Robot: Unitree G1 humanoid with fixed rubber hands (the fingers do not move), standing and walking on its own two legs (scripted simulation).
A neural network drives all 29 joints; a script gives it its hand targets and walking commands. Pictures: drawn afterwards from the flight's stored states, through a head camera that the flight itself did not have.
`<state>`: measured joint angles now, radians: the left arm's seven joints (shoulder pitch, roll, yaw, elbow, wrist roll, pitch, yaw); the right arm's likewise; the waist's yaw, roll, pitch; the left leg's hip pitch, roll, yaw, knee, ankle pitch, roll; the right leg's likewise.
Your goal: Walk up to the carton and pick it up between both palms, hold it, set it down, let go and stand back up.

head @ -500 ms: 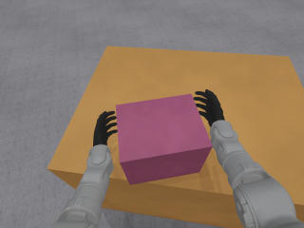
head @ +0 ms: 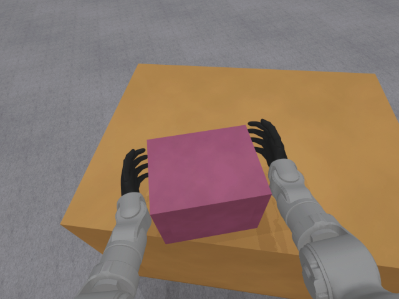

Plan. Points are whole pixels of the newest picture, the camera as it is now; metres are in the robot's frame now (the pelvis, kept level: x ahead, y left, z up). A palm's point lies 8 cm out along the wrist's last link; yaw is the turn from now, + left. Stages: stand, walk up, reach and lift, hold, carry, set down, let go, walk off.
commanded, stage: reach and lift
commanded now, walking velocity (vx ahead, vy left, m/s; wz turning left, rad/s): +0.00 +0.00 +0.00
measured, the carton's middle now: (204, 186) +0.36 +0.08 -0.02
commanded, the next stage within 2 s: none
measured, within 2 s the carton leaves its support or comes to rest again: leaves its support in 0.24 s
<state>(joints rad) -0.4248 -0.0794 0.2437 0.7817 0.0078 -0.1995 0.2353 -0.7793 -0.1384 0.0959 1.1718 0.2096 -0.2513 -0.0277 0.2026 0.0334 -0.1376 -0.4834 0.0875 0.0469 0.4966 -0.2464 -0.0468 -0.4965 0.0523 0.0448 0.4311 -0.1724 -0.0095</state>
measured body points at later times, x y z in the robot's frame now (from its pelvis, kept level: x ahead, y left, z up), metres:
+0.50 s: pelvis -0.02 -0.01 +0.00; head +0.02 -0.04 +0.45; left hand +0.30 +0.21 +0.03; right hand +0.41 -0.08 +0.04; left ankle -0.02 +0.14 -0.74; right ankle +0.01 -0.11 -0.74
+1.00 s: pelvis -0.02 +0.00 +0.00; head -0.02 -0.02 +0.45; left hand +0.32 +0.20 +0.07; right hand +0.40 -0.10 +0.10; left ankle -0.02 +0.14 -0.74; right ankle +0.01 -0.11 -0.74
